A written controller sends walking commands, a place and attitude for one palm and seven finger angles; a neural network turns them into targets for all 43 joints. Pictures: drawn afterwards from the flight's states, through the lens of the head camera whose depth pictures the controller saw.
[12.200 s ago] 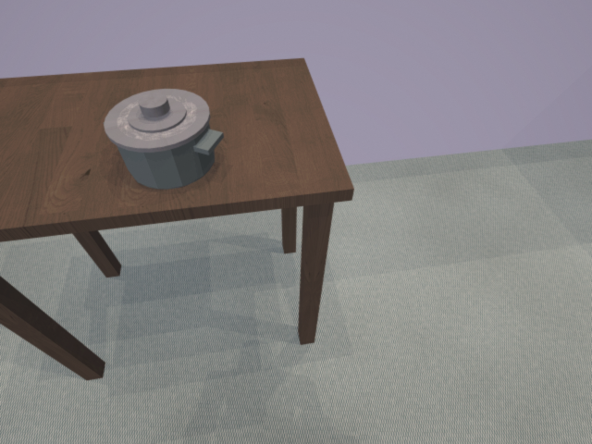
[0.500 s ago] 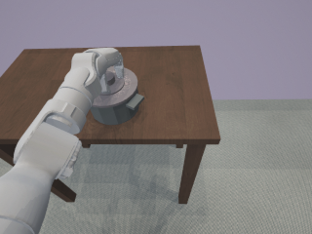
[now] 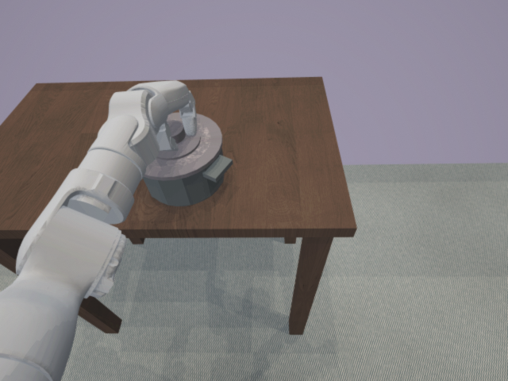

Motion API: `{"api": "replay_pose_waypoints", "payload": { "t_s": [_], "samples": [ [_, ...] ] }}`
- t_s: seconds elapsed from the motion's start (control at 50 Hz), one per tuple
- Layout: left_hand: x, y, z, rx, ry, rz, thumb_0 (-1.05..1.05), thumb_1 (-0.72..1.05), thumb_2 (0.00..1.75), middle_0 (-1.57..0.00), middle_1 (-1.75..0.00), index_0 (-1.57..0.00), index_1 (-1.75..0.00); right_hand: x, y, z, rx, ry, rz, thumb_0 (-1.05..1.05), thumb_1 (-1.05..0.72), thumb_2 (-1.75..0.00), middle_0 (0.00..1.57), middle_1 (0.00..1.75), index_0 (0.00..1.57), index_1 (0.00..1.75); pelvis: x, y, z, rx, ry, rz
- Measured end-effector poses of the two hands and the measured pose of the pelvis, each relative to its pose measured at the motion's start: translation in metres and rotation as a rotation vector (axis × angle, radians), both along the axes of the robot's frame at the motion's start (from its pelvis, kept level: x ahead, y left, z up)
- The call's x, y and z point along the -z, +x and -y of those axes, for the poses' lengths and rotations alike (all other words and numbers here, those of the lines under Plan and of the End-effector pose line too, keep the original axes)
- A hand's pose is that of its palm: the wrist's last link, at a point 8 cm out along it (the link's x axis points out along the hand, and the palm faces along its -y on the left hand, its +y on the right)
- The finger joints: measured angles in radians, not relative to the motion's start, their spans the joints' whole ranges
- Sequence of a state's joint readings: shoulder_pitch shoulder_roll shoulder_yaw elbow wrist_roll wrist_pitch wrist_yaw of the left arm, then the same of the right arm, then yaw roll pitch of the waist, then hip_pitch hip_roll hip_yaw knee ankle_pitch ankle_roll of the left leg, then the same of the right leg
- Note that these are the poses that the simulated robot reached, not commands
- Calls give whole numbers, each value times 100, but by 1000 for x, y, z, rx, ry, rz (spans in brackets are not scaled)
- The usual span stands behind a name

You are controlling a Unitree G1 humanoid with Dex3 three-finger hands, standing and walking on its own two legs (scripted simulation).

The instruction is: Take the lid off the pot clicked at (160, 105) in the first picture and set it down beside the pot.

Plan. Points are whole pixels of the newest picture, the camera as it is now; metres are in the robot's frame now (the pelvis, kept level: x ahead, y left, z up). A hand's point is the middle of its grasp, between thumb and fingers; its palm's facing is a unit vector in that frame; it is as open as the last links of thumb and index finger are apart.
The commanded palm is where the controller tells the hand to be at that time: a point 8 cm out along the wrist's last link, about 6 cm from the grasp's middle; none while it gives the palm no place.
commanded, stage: close the fingers and squeeze the knob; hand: left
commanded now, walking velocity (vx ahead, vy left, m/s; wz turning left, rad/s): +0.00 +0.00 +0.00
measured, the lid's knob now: (171, 132) +0.49 +0.14 +0.13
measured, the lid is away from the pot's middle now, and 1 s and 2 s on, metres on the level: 0.01 0.01 0.01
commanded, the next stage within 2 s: lift the lid straight up in 0.64 s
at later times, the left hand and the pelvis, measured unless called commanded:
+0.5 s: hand (166, 131) +0.47 +0.14 +0.16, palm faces -0.41 -0.03 -0.91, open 7.1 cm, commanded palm +0.46 +0.15 +0.21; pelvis +0.00 +0.00 +0.00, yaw +0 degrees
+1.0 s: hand (164, 128) +0.47 +0.14 +0.16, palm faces -0.43 -0.05 -0.90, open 7.1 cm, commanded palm +0.47 +0.15 +0.24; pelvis +0.00 +0.00 +0.00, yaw +0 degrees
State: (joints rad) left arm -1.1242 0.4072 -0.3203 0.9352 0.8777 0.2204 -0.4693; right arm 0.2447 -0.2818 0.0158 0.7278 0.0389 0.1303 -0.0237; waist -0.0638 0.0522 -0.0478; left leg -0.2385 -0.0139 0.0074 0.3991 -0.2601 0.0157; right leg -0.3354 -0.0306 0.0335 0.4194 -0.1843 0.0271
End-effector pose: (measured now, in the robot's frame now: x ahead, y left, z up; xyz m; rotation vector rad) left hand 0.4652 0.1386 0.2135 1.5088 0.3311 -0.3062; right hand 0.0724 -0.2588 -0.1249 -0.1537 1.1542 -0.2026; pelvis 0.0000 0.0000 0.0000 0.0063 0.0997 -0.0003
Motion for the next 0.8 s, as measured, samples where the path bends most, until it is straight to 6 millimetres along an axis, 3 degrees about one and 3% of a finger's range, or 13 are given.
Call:
{"api": "replay_pose_waypoints", "payload": {
  "t_s": [0.18,0.54,0.8],
  "samples": [
    [-1,2,0,-8,0,-16,-1,29,71,-58,-100,-68,-104,-1,7,-5,-6,3,18,1,-90,-90,20,30,20,30,1,-2,-1,-1,1,-8],
    [-1,5,0,-10,12,-22,-1,27,72,-60,-101,-70,-105,5,-26,-3,28,2,-63,1,-90,-90,20,30,20,30,1,-3,-1,1,1,-14],
    [-1,8,0,-17,12,-29,0,25,74,-61,-102,-72,-105,3,-27,4,42,-17,-57,1,-90,-90,20,30,20,30,2,-4,1,3,1,-21]
  ]
}}
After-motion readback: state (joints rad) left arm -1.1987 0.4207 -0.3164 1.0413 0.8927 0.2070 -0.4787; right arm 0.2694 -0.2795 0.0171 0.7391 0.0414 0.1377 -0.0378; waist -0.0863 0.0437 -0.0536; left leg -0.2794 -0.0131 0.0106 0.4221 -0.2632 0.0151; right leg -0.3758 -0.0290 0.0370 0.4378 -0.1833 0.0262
